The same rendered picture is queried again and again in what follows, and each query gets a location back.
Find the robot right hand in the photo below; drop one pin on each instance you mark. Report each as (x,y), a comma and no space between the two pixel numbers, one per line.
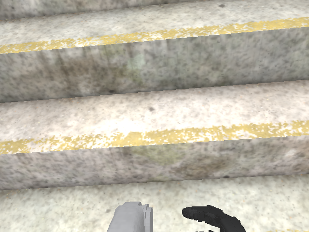
(214,217)

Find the robot left thigh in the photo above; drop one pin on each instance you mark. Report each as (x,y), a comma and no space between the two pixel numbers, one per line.
(132,217)

